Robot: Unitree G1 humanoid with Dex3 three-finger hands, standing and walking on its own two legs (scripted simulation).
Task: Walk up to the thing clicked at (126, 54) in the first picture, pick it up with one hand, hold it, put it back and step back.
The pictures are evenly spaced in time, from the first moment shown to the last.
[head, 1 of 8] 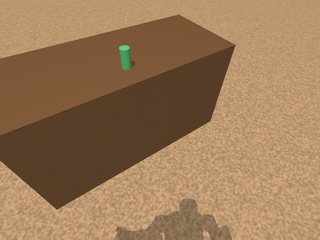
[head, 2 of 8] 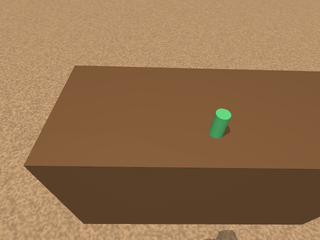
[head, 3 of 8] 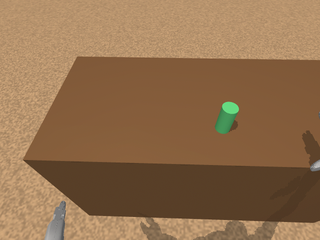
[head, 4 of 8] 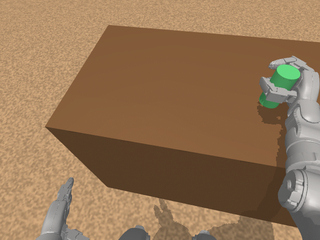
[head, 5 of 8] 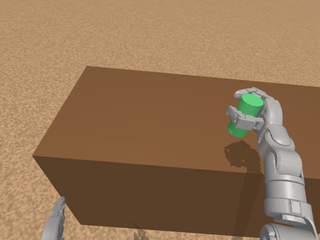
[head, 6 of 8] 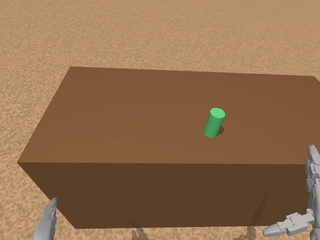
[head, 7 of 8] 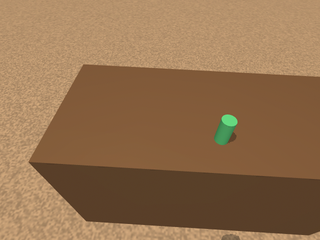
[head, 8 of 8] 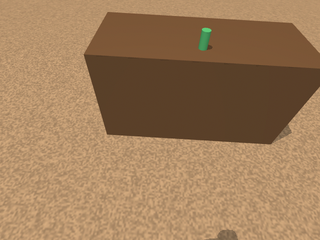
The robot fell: no
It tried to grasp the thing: yes
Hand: right
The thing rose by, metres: 0.24
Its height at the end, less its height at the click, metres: +0.00
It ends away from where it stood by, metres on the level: 0.01
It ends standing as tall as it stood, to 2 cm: yes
